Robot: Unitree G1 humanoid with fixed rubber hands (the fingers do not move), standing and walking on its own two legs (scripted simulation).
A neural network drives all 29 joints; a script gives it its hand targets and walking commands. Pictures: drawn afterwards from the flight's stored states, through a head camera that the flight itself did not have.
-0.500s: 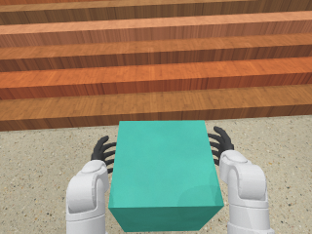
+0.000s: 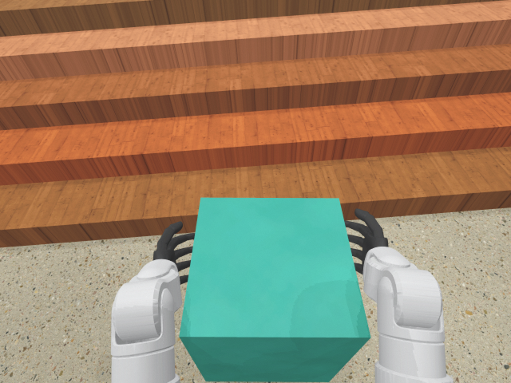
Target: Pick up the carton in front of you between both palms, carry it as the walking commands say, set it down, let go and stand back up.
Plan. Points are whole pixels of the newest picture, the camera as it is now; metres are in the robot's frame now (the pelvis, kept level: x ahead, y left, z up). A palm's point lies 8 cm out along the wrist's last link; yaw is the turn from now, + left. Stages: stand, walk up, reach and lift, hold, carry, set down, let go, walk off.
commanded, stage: carry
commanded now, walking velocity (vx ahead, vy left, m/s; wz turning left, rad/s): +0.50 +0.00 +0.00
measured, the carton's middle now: (268, 295) +0.26 +0.00 +0.00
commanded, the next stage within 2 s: none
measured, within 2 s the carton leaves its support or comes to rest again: neither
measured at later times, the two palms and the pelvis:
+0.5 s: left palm (175, 109) +0.63 +0.17 +0.11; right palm (317, 100) +0.62 -0.13 +0.12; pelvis +0.34 +0.04 +0.01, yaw -4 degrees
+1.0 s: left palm (205, 28) +1.04 +0.14 +0.13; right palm (304, 20) +1.06 -0.16 +0.13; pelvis +0.66 -0.01 +0.00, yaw -1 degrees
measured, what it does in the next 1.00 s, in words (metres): walks ahead: left foot, then right foot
